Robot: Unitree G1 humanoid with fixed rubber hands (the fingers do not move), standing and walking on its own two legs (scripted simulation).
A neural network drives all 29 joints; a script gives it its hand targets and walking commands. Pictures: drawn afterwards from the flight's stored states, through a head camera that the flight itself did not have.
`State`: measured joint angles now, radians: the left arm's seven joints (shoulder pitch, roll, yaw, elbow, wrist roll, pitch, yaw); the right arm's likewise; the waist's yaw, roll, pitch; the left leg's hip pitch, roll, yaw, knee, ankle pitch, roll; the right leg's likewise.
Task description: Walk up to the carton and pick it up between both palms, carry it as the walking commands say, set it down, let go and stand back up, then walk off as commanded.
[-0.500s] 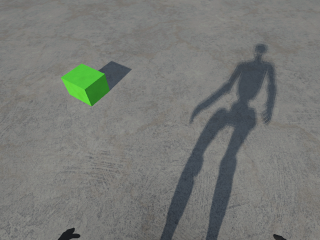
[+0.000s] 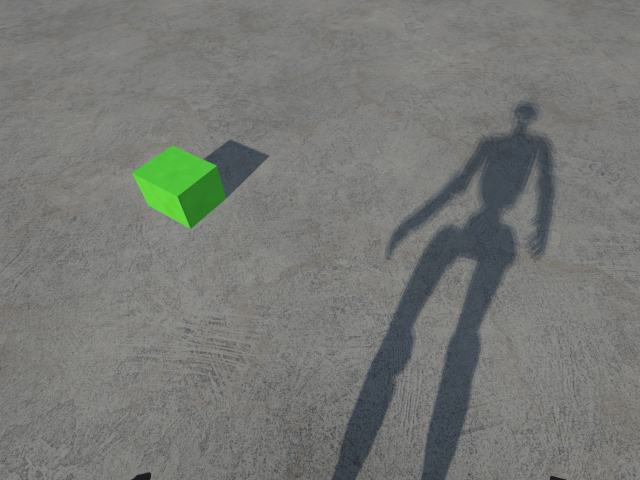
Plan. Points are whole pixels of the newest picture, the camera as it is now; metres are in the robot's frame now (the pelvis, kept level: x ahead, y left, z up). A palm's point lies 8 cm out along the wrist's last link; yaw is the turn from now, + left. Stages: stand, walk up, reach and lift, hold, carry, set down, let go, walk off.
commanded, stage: stand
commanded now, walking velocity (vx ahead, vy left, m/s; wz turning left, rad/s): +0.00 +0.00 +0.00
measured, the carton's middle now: (181, 186) +1.37 +0.71 -0.68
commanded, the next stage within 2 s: walk up in 1.52 s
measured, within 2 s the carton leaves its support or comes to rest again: neither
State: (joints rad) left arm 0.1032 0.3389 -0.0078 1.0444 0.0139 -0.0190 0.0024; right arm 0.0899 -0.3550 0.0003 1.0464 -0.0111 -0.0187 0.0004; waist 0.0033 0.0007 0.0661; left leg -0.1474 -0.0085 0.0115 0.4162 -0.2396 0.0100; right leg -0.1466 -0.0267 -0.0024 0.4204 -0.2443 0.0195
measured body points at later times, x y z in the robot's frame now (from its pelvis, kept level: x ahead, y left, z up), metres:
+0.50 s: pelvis +0.00 +0.00 +0.00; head +0.02 +0.00 +0.45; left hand +0.09 +0.30 -0.13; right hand +0.08 -0.30 -0.13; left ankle -0.01 +0.11 -0.74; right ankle -0.01 -0.13 -0.74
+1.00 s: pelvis +0.01 +0.00 +0.01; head +0.02 +0.00 +0.45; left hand +0.09 +0.30 -0.13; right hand +0.09 -0.30 -0.12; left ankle -0.01 +0.11 -0.74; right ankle -0.01 -0.13 -0.74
